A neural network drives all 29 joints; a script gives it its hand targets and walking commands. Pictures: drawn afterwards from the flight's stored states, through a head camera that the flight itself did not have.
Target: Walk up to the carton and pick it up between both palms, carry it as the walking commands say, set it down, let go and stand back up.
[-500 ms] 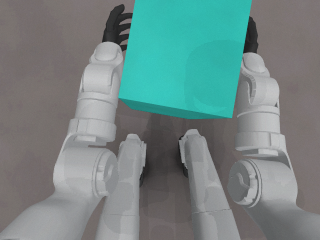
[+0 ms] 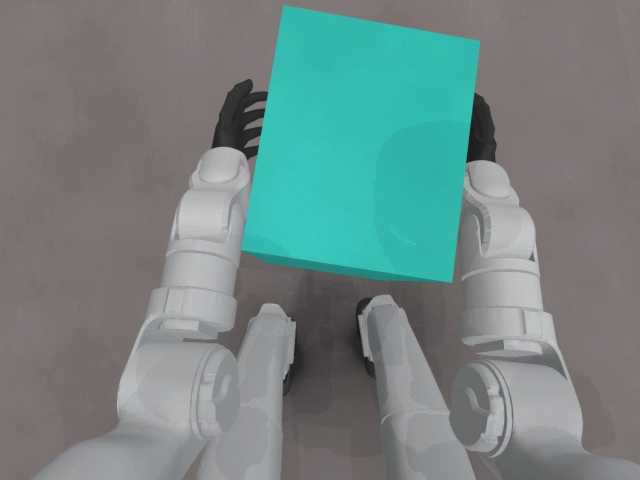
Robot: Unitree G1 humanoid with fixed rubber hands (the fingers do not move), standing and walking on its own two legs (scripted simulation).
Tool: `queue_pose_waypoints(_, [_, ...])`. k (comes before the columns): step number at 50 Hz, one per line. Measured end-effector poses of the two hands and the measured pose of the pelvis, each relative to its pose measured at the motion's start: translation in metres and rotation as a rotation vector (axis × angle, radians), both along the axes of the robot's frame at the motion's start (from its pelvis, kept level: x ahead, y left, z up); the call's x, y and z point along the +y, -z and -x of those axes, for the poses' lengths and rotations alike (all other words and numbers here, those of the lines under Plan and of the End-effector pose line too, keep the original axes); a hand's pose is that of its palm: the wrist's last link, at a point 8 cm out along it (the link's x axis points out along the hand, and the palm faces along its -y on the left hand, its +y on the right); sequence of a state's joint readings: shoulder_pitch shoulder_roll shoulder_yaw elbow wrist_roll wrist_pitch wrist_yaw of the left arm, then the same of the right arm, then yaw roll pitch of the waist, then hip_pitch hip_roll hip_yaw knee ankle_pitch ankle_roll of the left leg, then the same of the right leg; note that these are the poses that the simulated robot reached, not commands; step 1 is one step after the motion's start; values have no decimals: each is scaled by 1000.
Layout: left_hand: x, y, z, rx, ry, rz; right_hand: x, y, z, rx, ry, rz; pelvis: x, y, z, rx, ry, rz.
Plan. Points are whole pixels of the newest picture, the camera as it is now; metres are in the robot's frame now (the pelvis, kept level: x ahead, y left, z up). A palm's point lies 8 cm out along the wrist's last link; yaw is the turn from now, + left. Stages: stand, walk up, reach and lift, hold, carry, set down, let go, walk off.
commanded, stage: reach and lift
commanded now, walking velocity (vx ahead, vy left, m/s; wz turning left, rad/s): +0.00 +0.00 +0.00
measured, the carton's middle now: (344, 182) +0.44 -0.03 -0.10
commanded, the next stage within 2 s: none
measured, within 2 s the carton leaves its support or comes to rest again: neither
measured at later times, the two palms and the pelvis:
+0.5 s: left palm (197, 117) +0.45 +0.10 +0.07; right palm (528, 140) +0.42 -0.17 +0.07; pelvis +0.07 +0.00 +0.06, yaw +0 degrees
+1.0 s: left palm (175, 104) +0.43 +0.10 +0.12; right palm (573, 119) +0.41 -0.17 +0.12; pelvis +0.13 +0.00 +0.10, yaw +0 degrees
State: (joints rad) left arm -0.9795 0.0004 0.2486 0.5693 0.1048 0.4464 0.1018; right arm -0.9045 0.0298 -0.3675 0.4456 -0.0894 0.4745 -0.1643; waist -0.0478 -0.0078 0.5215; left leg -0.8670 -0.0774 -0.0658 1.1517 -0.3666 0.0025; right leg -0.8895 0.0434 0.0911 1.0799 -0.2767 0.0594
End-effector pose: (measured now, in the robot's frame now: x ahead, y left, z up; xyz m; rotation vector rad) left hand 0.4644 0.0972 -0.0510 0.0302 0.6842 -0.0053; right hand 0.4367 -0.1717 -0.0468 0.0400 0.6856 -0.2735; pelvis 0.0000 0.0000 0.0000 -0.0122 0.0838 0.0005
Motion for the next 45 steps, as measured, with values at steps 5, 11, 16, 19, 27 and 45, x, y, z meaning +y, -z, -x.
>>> queue_pose_waypoints(5, [0,-18,0,-21,2,3,0,-18,1,-23,16,-14,1,-10,-3,-23,-2,3])
queue_pose_waypoints(11, [3,-39,5,-13,-2,3,3,-38,5,-16,9,-12,2,-23,-11,-16,2,1])
queue_pose_waypoints(16, [5,-57,15,16,4,-15,5,-56,13,15,5,-18,3,-37,-23,13,-2,5])
queue_pose_waypoints(19, [6,-76,17,18,-3,-12,6,-73,16,16,8,-24,4,-44,-36,56,-4,5])
queue_pose_waypoints(27, [2,-128,18,34,0,13,2,-124,23,25,27,-43,3,-68,-73,30,4,-2])
queue_pose_waypoints(45, [5,-158,26,29,-4,7,3,-155,27,26,-7,-14,-2,-94,-126,-89,-7,6])
